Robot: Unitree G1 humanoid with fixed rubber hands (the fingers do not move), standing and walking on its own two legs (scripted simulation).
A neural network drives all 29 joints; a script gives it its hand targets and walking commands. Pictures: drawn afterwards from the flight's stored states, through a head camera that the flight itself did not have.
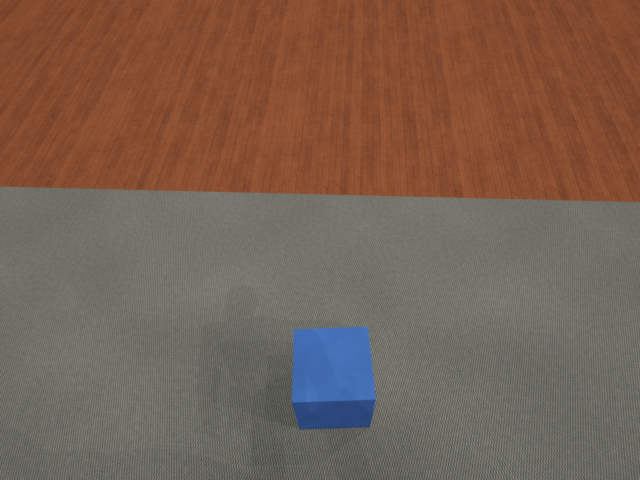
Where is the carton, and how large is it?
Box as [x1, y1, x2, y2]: [292, 327, 375, 428]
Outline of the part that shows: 367,327 294,329 292,404 299,428 369,426 375,396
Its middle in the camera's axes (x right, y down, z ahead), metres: +0.03 +0.42 +1.12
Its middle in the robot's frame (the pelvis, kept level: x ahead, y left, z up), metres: +0.47 +0.02 -0.65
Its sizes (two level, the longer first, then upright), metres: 0.210 0.200 0.250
